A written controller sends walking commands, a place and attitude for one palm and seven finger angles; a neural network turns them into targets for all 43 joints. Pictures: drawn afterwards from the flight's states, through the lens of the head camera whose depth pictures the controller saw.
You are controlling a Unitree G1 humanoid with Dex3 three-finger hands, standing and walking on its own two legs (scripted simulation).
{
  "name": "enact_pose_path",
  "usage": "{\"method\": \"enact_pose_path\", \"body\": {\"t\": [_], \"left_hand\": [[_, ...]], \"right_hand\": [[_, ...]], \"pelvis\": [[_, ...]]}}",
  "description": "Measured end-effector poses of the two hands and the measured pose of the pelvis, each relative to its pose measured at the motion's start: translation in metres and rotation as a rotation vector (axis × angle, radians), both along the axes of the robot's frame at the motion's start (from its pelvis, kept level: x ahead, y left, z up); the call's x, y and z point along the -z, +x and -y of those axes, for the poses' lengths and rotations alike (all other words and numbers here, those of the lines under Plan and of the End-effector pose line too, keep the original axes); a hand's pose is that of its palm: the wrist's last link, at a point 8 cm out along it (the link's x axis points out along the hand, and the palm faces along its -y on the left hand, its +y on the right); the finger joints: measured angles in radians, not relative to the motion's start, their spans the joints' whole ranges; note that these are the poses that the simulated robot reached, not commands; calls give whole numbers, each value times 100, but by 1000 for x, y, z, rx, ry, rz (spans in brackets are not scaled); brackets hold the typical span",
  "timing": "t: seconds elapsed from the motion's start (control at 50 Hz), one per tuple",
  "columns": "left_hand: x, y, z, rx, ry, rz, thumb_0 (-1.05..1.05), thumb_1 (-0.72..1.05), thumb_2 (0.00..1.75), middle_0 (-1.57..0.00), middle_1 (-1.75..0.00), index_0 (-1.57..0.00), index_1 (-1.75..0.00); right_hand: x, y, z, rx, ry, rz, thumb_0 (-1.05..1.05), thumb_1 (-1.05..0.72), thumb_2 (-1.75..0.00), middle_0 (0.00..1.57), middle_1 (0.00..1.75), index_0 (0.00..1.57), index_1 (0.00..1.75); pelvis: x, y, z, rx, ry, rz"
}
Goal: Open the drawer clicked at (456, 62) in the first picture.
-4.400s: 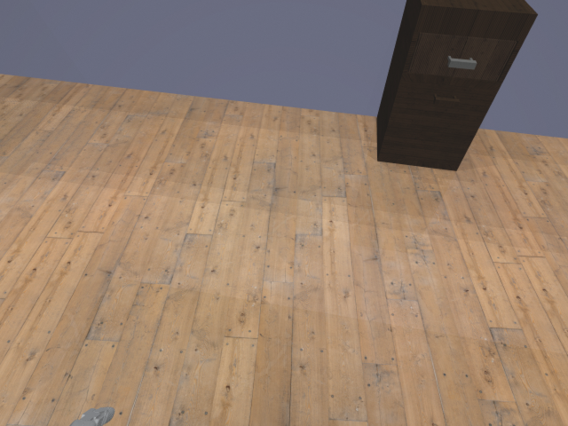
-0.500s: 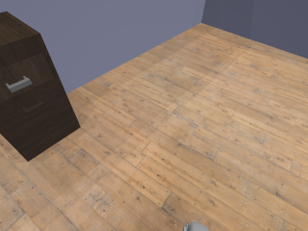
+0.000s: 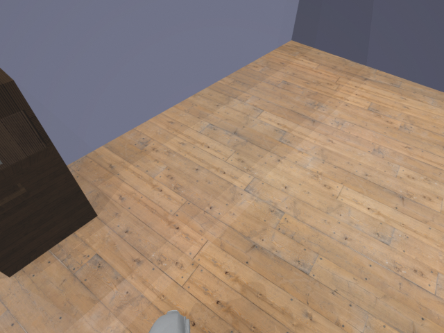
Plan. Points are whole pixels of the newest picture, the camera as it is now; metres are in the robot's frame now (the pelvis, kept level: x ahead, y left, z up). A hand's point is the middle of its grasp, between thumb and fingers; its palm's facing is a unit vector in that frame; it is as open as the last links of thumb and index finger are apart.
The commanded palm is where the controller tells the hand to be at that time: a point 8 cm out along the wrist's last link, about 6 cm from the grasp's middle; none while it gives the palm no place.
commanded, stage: walk to a spot facing it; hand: left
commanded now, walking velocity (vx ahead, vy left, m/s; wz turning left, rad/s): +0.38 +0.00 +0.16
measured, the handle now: out of the picture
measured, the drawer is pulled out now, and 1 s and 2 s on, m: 0.00 0.00 0.00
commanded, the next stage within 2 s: turn to face it in 0.36 s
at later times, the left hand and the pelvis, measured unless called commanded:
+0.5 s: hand (120, 283) +0.26 +0.26 -0.17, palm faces +0.01 -0.98 -0.19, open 7.4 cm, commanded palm none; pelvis +0.20 +0.07 +0.00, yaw -4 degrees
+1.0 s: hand (141, 245) +0.35 +0.23 -0.17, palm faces +0.18 -0.96 -0.20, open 7.3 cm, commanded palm none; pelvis +0.27 +0.04 -0.01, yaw +9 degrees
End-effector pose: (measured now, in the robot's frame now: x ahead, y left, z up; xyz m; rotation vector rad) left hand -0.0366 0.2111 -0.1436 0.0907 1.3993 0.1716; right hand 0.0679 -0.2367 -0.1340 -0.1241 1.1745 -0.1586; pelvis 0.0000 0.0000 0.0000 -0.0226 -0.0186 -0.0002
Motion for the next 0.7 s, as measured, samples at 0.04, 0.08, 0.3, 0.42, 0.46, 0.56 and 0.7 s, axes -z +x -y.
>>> {"method": "enact_pose_path", "body": {"t": [0.04,0.08,0.3,0.42,0.46,0.56,0.7], "left_hand": [[6,1,0,-31,-24,-37,0,92,90,-20,-30,-20,-30],[13,4,-2,-63,-45,-76,0,91,90,-20,-30,-20,-30],[21,122,-71,-38,-33,-74,0,91,90,-20,-30,-19,-30],[5,228,-96,25,24,71,0,91,90,-19,-30,-19,-30],[1,258,-97,49,30,97,0,91,90,-19,-30,-19,-30],[-4,326,-84,123,38,142,0,91,90,-19,-30,-19,-30],[0,402,-35,167,35,244,0,91,90,-19,-30,-19,-30]], "right_hand": [[-3,36,-7,-40,-12,22,0,-92,-90,19,30,19,30],[-4,71,-18,-79,-25,36,0,-92,-90,19,30,19,30],[-3,143,-70,-23,-65,36,-1,-94,-89,20,30,20,30],[-7,125,-72,56,-61,-72,-1,-95,-90,20,30,20,30],[-4,119,-76,90,-44,-108,-1,-94,-90,20,30,20,30],[3,104,-88,152,15,-204,0,-92,-90,20,30,20,30],[23,92,-90,179,119,-388,0,-91,-90,20,30,20,30]], "pelvis": [[3,19,-6,-13,-11,1],[8,39,-15,-25,-21,2],[10,133,-64,-6,-5,24],[-2,175,-70,40,12,21],[-3,189,-69,61,17,19],[-3,219,-61,78,21,15],[12,259,-30,29,38,2]]}}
